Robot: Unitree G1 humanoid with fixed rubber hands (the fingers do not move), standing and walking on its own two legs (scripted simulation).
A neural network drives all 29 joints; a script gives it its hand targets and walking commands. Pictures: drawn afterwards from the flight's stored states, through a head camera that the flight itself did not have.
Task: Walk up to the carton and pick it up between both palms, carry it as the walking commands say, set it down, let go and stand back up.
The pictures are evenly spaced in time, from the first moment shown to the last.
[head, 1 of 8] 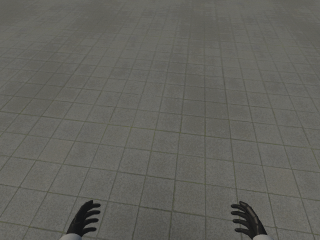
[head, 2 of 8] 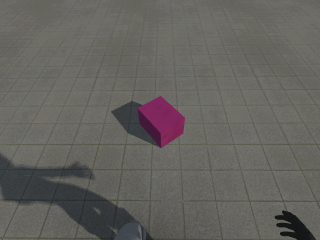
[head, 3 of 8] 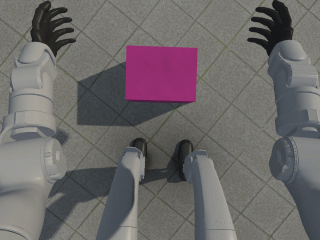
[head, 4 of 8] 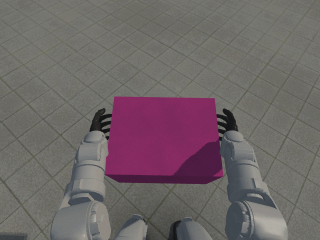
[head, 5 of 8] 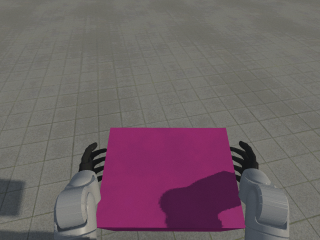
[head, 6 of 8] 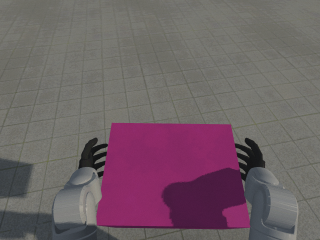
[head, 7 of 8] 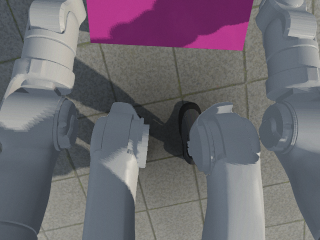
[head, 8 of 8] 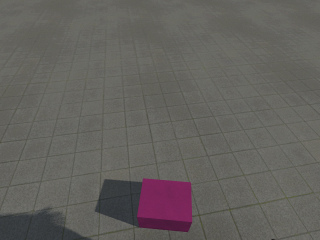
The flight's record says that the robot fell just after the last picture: no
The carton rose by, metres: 0.71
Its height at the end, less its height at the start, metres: +0.00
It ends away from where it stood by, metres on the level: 3.26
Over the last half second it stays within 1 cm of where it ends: yes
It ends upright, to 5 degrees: yes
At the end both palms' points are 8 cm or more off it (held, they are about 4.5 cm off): yes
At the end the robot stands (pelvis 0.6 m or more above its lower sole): yes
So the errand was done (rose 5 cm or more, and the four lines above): yes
